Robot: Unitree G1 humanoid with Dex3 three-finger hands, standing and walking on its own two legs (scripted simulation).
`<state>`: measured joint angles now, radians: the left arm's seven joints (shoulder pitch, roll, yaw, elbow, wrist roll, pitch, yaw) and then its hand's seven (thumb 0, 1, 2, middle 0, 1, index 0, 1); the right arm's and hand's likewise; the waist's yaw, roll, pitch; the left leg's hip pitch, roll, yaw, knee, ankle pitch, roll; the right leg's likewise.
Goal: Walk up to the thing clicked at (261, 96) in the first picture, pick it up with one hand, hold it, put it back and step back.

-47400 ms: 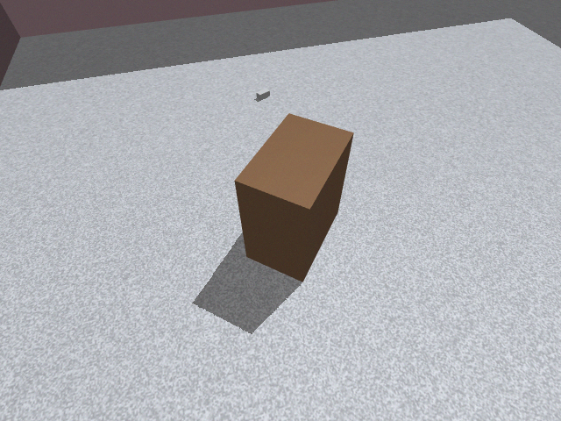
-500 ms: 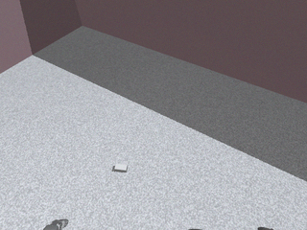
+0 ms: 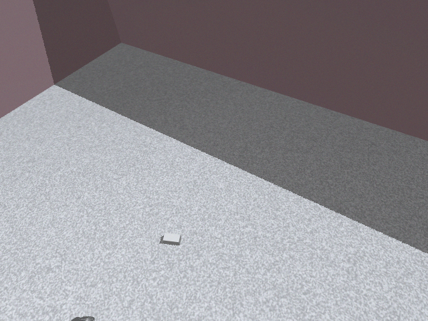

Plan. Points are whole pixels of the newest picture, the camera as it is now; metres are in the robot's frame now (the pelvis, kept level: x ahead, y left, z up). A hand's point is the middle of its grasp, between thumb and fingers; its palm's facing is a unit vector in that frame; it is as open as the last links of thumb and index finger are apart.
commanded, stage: stand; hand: left
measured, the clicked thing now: (172, 238) +0.54 +0.27 -0.76
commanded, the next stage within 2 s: walk up in 0.70 s
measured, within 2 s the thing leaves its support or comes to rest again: neither
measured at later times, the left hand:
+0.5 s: hand out of the picture +0.07 +0.25 -0.15, palm faces -0.01 -0.94 -0.35, open 7.4 cm
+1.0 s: hand out of the picture +0.09 +0.31 -0.18, palm faces -0.05 -0.92 -0.38, open 7.4 cm
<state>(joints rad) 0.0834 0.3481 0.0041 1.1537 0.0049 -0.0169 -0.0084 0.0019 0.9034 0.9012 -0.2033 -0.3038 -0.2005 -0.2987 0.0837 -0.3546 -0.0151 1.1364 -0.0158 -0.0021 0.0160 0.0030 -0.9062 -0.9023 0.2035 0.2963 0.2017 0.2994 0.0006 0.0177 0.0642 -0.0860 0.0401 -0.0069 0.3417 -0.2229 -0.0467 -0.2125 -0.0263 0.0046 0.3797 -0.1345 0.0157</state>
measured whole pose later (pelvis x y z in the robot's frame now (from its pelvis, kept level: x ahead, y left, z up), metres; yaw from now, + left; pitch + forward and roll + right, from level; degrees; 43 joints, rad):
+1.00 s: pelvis -0.05 +0.04 -0.03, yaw +0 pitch +0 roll +0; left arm -0.02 0.40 0.04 0.96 0.02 0.06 0.01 0.00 0.90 0.90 -0.21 -0.30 -0.20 -0.30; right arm 0.09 -0.42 -0.06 0.98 -0.01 0.04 0.01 0.00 -0.91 -0.90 0.20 0.30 0.20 0.30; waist -0.02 -0.02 0.17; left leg -0.30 -0.02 -0.01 0.69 -0.40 0.03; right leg -0.48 -0.06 0.05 0.67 -0.21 0.02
